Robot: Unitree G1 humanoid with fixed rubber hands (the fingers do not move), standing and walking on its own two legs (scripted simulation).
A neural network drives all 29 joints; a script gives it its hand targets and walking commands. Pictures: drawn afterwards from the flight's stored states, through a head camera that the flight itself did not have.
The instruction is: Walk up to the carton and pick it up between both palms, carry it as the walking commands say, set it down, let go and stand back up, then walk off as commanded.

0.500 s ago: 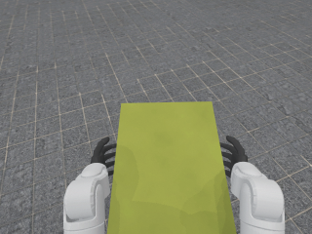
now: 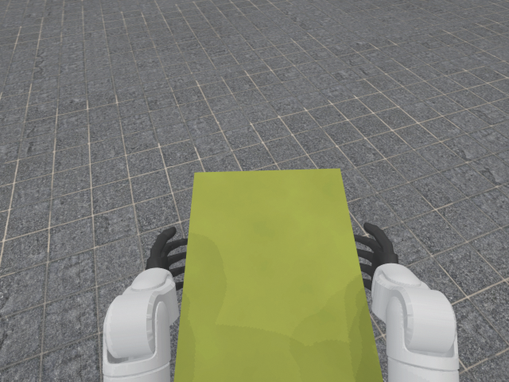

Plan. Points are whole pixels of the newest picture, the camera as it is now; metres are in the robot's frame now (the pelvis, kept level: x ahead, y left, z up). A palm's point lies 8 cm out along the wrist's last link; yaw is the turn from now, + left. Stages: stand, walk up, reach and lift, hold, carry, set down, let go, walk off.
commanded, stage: carry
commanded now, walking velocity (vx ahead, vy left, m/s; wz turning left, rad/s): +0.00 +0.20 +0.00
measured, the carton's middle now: (269, 283) +0.30 +0.02 -0.02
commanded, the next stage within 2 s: none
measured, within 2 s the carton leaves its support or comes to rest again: neither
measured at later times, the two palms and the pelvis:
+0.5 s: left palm (71, 300) +0.21 +0.27 +0.09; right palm (315, 294) +0.23 -0.04 +0.09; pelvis -0.03 +0.10 +0.01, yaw +1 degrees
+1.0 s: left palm (86, 301) +0.22 +0.25 +0.09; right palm (331, 307) +0.22 -0.06 +0.09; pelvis -0.05 +0.09 +0.01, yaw +1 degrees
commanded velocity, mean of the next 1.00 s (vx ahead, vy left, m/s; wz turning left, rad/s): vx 0.00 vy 0.00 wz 0.00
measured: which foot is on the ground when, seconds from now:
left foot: down 0.00-0.06, up 0.08-0.24, down 0.26-1.00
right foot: up 0.00-0.02, down 0.04-1.00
